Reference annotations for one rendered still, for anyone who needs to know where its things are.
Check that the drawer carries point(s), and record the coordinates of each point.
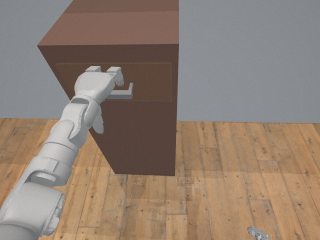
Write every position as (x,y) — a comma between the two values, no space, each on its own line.
(151,80)

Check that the cabinet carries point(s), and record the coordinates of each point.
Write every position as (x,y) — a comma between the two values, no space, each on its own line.
(139,136)

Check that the right robot hand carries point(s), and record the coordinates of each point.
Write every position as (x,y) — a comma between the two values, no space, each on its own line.
(257,234)

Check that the left robot forearm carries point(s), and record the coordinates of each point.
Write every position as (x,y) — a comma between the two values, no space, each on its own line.
(52,166)

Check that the left robot hand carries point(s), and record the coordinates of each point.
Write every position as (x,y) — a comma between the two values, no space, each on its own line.
(98,85)

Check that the handle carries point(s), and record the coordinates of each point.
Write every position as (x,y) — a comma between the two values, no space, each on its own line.
(122,94)

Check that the robot left upper arm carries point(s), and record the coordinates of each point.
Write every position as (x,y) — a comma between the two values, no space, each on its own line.
(35,211)

